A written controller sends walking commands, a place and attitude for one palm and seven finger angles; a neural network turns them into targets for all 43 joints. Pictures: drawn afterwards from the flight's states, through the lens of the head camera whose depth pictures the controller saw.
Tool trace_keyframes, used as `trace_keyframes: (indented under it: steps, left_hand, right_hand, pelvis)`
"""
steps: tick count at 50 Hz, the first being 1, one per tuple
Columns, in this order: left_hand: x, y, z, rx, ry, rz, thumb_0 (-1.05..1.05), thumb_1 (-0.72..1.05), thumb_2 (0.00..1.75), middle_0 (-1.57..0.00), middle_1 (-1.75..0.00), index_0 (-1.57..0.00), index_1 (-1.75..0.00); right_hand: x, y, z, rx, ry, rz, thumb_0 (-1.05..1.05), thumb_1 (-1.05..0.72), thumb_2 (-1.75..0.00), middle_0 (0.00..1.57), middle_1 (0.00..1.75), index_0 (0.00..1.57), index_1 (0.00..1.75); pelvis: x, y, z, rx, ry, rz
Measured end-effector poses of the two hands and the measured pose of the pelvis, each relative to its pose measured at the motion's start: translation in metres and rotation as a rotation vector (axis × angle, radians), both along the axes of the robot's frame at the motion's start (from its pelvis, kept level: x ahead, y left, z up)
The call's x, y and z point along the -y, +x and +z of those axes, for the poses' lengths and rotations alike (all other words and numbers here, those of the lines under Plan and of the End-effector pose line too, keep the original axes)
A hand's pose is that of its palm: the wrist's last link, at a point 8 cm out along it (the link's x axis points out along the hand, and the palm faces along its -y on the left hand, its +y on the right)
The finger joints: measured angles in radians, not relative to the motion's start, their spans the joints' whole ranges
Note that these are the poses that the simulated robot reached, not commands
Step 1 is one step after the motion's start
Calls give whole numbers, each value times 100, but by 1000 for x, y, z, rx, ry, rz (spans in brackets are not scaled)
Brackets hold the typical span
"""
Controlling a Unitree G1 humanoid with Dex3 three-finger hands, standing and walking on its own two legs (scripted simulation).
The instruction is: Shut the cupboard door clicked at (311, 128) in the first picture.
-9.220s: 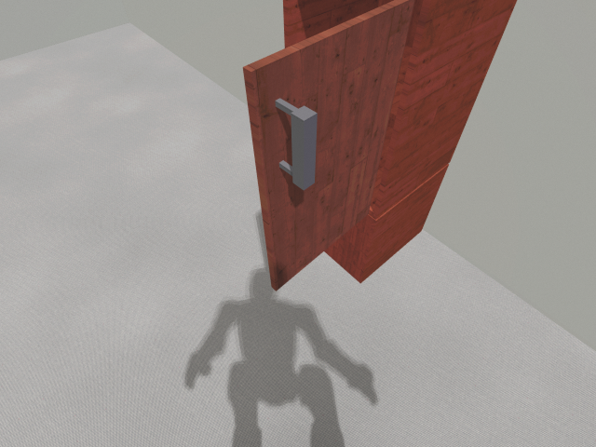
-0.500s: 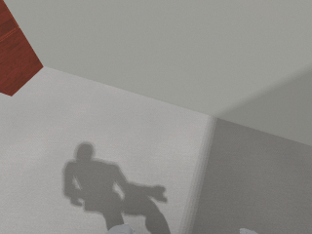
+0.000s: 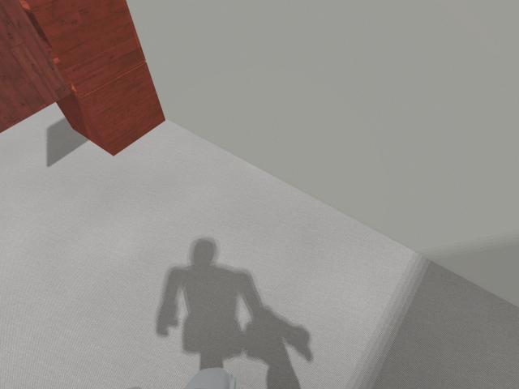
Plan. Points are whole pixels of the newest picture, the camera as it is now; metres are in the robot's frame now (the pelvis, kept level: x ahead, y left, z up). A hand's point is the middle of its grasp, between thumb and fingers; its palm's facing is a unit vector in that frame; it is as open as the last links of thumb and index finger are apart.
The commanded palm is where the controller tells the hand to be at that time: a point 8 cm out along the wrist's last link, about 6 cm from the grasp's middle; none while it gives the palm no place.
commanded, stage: walk to a spot facing it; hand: left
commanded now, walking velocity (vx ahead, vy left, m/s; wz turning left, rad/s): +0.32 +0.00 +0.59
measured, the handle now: out of the picture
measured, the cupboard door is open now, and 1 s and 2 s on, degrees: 93 93 93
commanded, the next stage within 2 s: turn to face it in 1.58 s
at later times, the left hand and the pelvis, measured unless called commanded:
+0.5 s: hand (126, 358) +0.20 +0.27 -0.17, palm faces +0.29 -0.94 -0.20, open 7.4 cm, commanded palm none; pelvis +0.19 +0.06 +0.00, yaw +14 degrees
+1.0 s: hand (152, 280) +0.35 +0.26 -0.17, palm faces +0.43 -0.88 -0.20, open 7.1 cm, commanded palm none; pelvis +0.42 +0.09 +0.00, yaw +24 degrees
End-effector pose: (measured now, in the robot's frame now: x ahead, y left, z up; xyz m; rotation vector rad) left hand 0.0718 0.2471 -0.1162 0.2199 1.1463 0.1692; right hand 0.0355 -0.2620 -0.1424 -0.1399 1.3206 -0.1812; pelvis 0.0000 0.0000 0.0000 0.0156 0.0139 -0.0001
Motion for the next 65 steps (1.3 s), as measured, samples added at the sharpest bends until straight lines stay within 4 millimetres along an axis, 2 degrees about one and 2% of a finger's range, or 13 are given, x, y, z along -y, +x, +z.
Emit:
trace_keyframes:
  steps: [7,12,15,18,23,32,36,40,46,50,57,60,65]
  left_hand:
    - [14,-48,-13,-192,-75,161,0,90,90,-21,-30,-21,-30]
    - [7,-77,-31,-331,-124,292,0,90,90,-21,-30,-21,-30]
    - [-9,-75,-45,-396,-146,329,0,90,90,-21,-30,-21,-30]
    - [-31,-37,-47,-350,-121,340,1,90,90,-21,-30,-21,-30]
    - [-59,63,-28,-140,-85,315,1,91,90,-20,-30,-20,-30]
    - [-67,231,-4,69,-50,211,0,91,90,-20,-30,-20,-30]
    - [-59,285,-10,121,-32,200,0,90,90,-20,-30,-20,-30]
    - [-47,293,-11,88,-57,264,0,90,90,-20,-30,-20,-30]
    - [-53,272,-12,-40,-59,409,-3,96,90,-21,-30,-21,-30]
    - [-52,251,-20,-169,-105,475,-2,95,90,-20,-30,-21,-30]
    - [-58,229,-47,-388,-234,581,0,92,90,-20,-30,-20,-30]
    - [-81,250,-51,-407,-252,577,0,91,90,-20,-30,-20,-30]
    - [-142,333,-41,-238,-206,559,1,91,90,-20,-30,-20,-30]
  right_hand:
    - [-15,121,14,79,-6,172,1,-91,-90,19,30,19,30]
    - [-62,225,10,182,-10,323,1,-91,-90,19,30,19,30]
    - [-90,272,4,284,-21,356,1,-91,-90,19,30,19,30]
    - [-106,285,7,282,-18,364,1,-91,-90,19,30,20,30]
    - [-119,279,7,168,5,354,0,-91,-90,20,30,20,30]
    - [-89,276,-3,-26,13,244,0,-92,-90,20,30,20,30]
    - [-75,290,-19,-122,19,222,1,-91,-90,20,30,20,30]
    - [-75,332,-12,-157,11,257,1,-91,-90,20,30,20,30]
    - [-104,430,4,-86,10,340,1,-91,-90,19,30,19,30]
    - [-145,505,5,-14,24,423,1,-91,-90,19,30,19,30]
    - [-246,634,0,180,33,560,1,-91,-90,19,30,19,30]
    - [-273,660,4,234,25,554,1,-91,-90,19,30,20,30]
    - [-289,664,17,173,-10,524,0,-92,-90,20,30,20,30]
  pelvis:
    - [-5,48,4,-13,15,110]
    - [-29,91,-11,-7,14,170]
    - [-48,115,-27,4,-11,192]
    - [-55,135,-23,18,1,206]
    - [-63,171,-6,19,-4,239]
    - [-58,258,-2,9,19,260]
    - [-49,302,-15,14,11,280]
    - [-51,336,-7,19,-7,321]
    - [-66,387,5,0,-22,384]
    - [-88,419,3,-1,-27,414]
    - [-153,478,-21,18,-31,435]
    - [-176,496,-21,31,-25,439]
    - [-203,526,-4,33,-29,457]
